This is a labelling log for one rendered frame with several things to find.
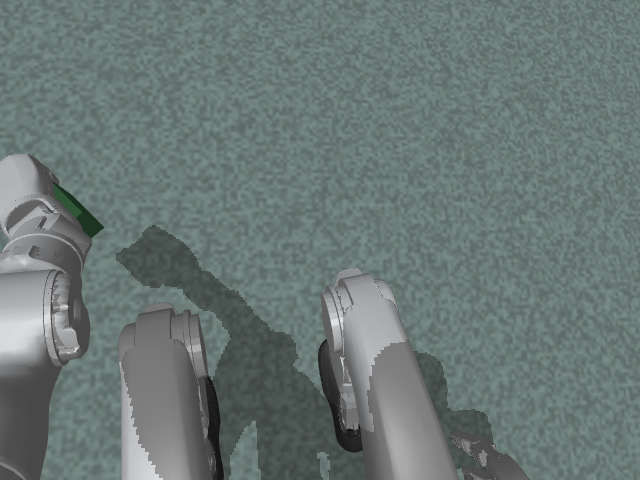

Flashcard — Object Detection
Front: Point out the left robot arm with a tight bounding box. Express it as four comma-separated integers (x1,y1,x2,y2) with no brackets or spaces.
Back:
0,194,92,480

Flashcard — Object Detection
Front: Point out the right robot foot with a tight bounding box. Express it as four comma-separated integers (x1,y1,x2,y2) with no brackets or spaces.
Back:
318,339,363,453

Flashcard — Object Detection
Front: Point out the left robot foot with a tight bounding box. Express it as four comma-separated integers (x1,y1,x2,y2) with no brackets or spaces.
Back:
204,376,224,480

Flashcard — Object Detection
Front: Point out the cube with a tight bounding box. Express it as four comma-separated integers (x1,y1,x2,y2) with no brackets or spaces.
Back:
53,182,104,238

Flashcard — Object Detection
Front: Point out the left robot hand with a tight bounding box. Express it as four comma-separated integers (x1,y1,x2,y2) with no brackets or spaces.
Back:
0,153,59,230

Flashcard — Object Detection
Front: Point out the right robot hand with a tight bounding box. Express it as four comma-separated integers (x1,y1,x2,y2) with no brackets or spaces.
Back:
450,431,530,480

